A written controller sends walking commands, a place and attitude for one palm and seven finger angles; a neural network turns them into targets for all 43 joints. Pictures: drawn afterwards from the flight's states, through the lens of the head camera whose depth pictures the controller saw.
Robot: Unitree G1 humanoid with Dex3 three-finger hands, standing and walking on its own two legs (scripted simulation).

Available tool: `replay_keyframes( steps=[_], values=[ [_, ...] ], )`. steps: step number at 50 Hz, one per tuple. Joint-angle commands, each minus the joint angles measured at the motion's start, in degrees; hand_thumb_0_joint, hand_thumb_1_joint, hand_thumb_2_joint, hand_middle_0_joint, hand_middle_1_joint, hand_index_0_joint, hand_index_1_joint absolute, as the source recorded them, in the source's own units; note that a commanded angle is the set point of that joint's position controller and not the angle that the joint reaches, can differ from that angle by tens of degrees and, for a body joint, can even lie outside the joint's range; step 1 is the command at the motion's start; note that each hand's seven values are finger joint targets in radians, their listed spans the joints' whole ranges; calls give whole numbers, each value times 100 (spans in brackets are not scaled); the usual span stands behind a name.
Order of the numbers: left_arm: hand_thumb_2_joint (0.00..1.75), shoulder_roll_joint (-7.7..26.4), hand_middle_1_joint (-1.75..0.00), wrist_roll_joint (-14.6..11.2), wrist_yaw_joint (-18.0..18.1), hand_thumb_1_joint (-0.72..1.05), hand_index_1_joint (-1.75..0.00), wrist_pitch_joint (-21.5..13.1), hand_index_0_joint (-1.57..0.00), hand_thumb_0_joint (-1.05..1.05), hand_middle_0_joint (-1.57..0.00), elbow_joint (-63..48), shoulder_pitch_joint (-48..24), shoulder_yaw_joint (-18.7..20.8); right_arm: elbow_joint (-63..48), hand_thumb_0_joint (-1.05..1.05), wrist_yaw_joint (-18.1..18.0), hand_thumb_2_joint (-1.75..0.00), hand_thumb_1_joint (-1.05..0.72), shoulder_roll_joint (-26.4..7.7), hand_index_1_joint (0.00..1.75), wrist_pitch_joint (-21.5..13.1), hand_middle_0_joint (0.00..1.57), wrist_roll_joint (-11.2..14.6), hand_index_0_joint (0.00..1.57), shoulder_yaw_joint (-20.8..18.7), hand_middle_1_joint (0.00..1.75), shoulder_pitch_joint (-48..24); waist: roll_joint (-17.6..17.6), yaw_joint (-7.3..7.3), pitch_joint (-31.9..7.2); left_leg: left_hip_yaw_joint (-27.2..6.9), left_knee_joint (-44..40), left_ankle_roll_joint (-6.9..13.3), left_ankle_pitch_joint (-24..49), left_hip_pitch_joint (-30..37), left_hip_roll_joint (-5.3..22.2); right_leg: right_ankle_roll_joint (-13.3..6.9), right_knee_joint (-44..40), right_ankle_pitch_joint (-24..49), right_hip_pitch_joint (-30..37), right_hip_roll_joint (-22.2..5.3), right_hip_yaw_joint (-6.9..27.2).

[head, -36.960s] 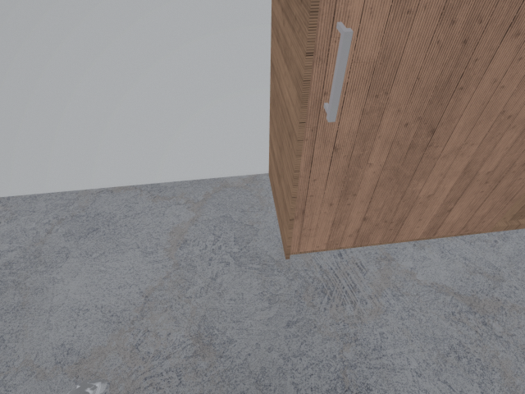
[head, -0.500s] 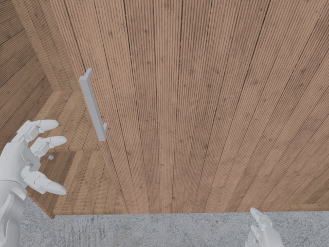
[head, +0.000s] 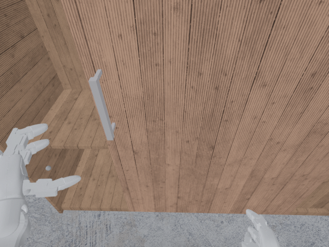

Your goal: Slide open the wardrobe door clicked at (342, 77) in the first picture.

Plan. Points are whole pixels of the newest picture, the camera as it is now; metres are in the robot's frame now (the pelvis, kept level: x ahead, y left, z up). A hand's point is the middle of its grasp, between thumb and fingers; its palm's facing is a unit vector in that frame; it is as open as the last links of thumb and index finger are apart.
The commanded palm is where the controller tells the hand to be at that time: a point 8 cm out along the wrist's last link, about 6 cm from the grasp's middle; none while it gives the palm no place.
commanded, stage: draw the hand back to the body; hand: left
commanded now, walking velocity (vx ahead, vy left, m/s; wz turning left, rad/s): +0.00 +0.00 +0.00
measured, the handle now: (105, 107) +0.44 +0.25 +0.11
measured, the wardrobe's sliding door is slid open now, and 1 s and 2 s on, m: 0.42 0.42 0.42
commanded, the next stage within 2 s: step back with the hand held close in 0.78 s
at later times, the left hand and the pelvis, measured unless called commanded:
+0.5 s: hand (49, 157) +0.22 +0.27 +0.16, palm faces +0.45 -0.81 -0.37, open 8.0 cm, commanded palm +0.17 +0.30 +0.17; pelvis +0.03 +0.00 +0.00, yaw -1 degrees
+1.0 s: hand (44, 155) +0.22 +0.27 +0.17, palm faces +0.47 -0.79 -0.40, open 7.4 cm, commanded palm +0.16 +0.30 +0.18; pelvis +0.02 +0.00 +0.00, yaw +0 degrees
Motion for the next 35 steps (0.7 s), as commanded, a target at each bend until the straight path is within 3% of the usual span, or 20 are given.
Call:
replay_keyframes(
  steps=[1,2,3,7,10,12,13,17,20,22,25,35],
  values=[
    [57,1243,-70,96,195,21,-70,-491,-22,0,-22,-1444,-983,590,-963,0,-74,-90,-90,-622,30,-235,20,-40,20,-267,30,-886,172,-60,-435,-187,-608,71,5,824,69,-11,-773,252,-493,-119,236],
    [58,1313,-68,105,197,25,-68,-489,-22,0,-22,-1426,-911,667,-946,0,-74,-90,-90,-644,30,-235,20,-50,20,-281,30,-911,41,-47,-370,-193,-626,73,83,839,76,-4,-845,315,-497,-96,229],
    [60,1147,-66,101,186,28,-66,-482,-22,0,-22,-1389,-783,558,-951,0,-59,-90,-90,-599,30,-208,20,-39,20,-269,30,-902,126,-59,-304,-193,-663,63,133,856,104,-13,-790,341,-448,-108,219],
    [67,1259,-58,118,180,43,-58,-490,-22,0,-22,-1565,-375,740,-993,0,-7,-90,-90,-632,30,-142,20,-81,20,-316,30,-868,41,15,-469,-178,-679,45,533,956,97,-18,-804,722,-233,-76,197],
    [73,1143,-51,104,146,54,-51,-472,-21,0,-21,-1725,-213,683,-1038,0,45,-90,-90,-583,30,-52,20,-74,20,-320,30,-841,-57,-12,-495,-164,-637,33,836,985,129,-24,-727,988,-129,-84,184],
    [76,1222,-47,129,133,61,-47,-459,-21,0,-21,-1854,-13,782,-1060,0,70,-90,-90,-607,30,-31,20,-84,20,-346,30,-842,39,24,-564,-129,-592,22,1141,1055,123,-23,-740,1269,-80,-66,188],
    [78,1103,-45,110,120,65,-45,-426,-21,0,-21,-1872,63,683,-1092,0,85,-90,-90,-569,30,-3,20,-73,20,-330,30,-838,108,1,-485,-109,-595,17,1176,1009,131,-16,-681,1303,-52,-96,182],
    [85,1244,-36,121,122,79,-36,-392,-20,0,-20,-2067,127,835,-1129,0,92,-90,-90,-587,30,60,20,-90,20,-362,30,-848,-47,11,-437,-90,-569,19,1243,1048,133,-5,-763,1362,-115,-60,168],
    [90,1132,-30,103,112,90,-30,-375,-20,0,-20,-2219,119,752,-1157,0,108,-90,-90,-544,30,115,20,-77,20,-352,30,-825,-6,-23,-476,-80,-547,20,1251,1082,137,2,-729,1366,-107,-82,168],
    [90,1138,-30,122,112,90,-30,-341,-20,0,-20,-2139,131,751,-1139,0,96,-90,-90,-566,30,124,20,-79,20,-357,30,-828,127,-30,-324,-56,-557,14,1227,1089,135,-1,-797,1339,-202,-61,172],
    [90,1098,-30,113,123,90,-30,-332,-20,0,-20,-2144,82,716,-1156,0,86,-90,-90,-544,30,157,20,-82,20,-358,30,-802,-55,-44,-398,-74,-553,24,1267,1088,133,6,-726,1386,-144,-71,156],
    [90,1160,-30,102,125,90,-30,-339,-20,0,-20,-2221,70,772,-1153,0,80,-90,-90,-520,30,176,20,-96,20,-353,30,-844,30,-22,-448,-37,-527,51,1200,1083,85,12,-808,1457,-80,-97,185]
  ],
)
